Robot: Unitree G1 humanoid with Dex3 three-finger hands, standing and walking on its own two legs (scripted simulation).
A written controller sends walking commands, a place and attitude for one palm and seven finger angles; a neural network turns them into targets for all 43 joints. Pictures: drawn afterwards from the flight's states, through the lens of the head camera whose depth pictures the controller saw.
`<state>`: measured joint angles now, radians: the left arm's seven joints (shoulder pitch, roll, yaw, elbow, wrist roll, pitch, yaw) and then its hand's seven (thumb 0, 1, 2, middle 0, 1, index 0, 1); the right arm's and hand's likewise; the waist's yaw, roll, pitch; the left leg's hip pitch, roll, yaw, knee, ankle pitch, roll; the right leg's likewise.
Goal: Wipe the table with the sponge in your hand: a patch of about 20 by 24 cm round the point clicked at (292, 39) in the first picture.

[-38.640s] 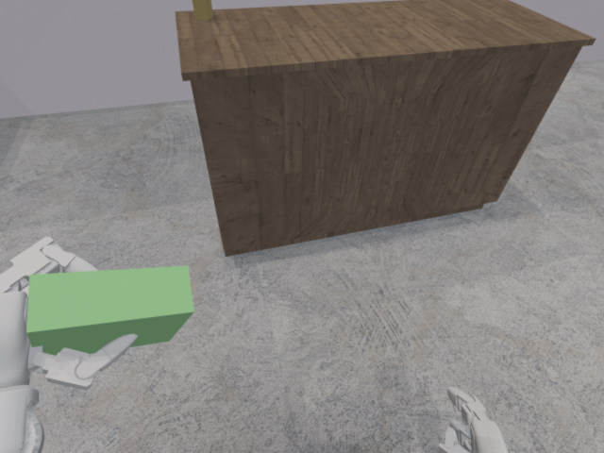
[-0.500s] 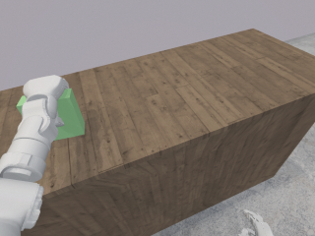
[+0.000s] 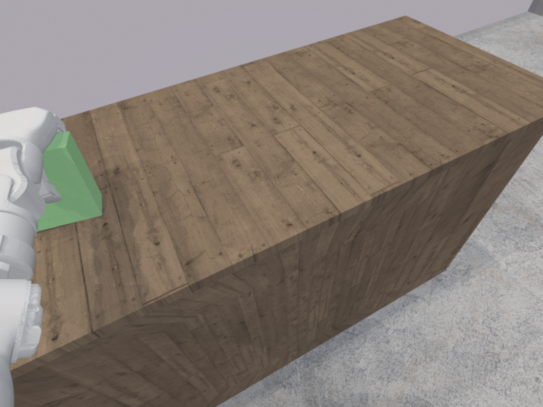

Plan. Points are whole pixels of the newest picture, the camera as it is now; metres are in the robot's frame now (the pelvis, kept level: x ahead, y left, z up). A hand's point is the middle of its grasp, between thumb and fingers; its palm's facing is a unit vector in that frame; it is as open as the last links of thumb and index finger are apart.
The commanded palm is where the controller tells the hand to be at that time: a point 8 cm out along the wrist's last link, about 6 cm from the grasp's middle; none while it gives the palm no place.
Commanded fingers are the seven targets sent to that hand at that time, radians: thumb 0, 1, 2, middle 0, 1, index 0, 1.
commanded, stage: wipe forward along the middle lane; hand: left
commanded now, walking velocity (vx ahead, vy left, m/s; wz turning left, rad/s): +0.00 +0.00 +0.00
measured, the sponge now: (50, 196) +0.41 +0.35 +0.11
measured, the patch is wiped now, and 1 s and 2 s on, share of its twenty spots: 0.95 0.95 0.95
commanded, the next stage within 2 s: slide back across to the first lane in 0.08 s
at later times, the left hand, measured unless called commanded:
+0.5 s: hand (17, 158) +0.44 +0.38 +0.17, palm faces -0.05 -0.02 -1.00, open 9.3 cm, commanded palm +0.41 +0.39 +0.22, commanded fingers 0.00 0.10 1.30 -1.20 -1.60 -1.20 -1.60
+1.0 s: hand out of the picture +0.41 +0.43 +0.17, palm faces -0.03 -0.01 -1.00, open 9.3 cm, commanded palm +0.37 +0.42 +0.22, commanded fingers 0.00 0.10 1.30 -1.20 -1.60 -1.20 -1.60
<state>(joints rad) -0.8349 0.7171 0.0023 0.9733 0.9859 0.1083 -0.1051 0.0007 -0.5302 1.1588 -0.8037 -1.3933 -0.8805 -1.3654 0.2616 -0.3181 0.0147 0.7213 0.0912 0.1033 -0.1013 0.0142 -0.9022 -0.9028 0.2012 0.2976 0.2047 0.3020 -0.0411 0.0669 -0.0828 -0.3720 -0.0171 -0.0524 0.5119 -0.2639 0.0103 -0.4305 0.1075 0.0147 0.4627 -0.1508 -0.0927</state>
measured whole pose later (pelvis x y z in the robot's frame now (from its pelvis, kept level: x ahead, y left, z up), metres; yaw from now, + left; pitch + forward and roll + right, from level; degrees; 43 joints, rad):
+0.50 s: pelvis +0.02 +0.04 +0.01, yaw +0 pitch +7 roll +0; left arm -0.80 0.70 0.04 0.93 0.99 0.11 -0.07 -0.01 -0.51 1.15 -0.78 -1.41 -0.85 -1.40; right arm 0.24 -0.30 0.02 0.70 0.09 0.12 -0.09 0.01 -0.90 -0.90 0.20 0.30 0.21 0.30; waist -0.03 0.06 -0.08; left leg -0.30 -0.05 -0.04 0.44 -0.25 0.04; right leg -0.36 0.07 0.04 0.40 -0.15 -0.05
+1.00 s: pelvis +0.05 +0.07 +0.01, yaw +3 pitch +4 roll -2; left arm -0.58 0.67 0.01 0.50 0.95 0.19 -0.17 -0.02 -0.48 1.13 -0.77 -1.42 -0.83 -1.42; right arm 0.14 -0.29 0.03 0.65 0.07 0.10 -0.05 0.01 -0.90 -0.90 0.20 0.30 0.21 0.30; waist 0.05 0.07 -0.04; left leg -0.18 -0.10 -0.08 0.37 -0.25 0.09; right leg -0.22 0.02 0.01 0.32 -0.17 -0.01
